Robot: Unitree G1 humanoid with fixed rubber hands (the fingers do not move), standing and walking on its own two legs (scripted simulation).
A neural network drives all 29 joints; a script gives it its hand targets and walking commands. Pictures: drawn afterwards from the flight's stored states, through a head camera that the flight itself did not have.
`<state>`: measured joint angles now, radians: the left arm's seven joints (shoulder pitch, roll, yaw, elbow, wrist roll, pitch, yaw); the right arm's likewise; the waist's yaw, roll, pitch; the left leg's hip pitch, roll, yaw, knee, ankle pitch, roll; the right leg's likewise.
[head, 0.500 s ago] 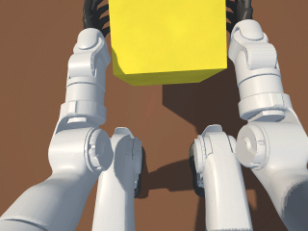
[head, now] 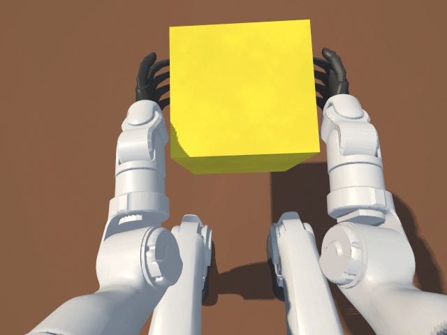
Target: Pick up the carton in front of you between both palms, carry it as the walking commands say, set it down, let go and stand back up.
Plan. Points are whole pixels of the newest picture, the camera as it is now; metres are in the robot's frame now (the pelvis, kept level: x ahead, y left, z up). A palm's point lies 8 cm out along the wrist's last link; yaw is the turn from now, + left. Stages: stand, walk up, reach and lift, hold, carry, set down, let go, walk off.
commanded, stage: reach and lift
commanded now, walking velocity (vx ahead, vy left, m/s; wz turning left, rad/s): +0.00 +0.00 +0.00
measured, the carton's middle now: (239, 114) +0.49 -0.01 -0.13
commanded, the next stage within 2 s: none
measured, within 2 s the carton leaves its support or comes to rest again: neither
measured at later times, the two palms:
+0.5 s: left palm (91, 87) +0.44 +0.15 +0.12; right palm (390, 75) +0.44 -0.15 +0.11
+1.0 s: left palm out of the picture +0.40 +0.15 +0.27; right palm out of the picture +0.39 -0.15 +0.26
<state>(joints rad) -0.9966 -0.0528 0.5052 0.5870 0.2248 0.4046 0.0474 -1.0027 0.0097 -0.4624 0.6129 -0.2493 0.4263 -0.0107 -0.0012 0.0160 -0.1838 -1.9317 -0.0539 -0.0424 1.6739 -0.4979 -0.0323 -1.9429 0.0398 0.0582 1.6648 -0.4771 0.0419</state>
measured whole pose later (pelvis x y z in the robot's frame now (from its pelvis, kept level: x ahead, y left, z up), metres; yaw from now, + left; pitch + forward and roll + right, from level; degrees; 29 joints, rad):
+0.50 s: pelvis +0.04 +0.00 +0.14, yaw +0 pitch +28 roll +0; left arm -0.63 -0.13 0.45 0.55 0.25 0.37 0.02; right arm -0.64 0.12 -0.43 0.56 -0.28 0.40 -0.01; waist 0.00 0.01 -0.20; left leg -1.25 -0.04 -0.06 1.19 -0.44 -0.02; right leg -1.25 0.03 0.05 1.18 -0.43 0.02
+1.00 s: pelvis +0.09 +0.00 +0.25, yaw +0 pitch +4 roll +0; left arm -0.30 -0.16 0.28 0.39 0.25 0.51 0.01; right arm -0.27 0.15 -0.27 0.36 -0.25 0.54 -0.01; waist 0.00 0.00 -0.11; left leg -0.36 -0.03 -0.07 0.56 -0.27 -0.01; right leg -0.37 0.01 0.05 0.55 -0.26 0.02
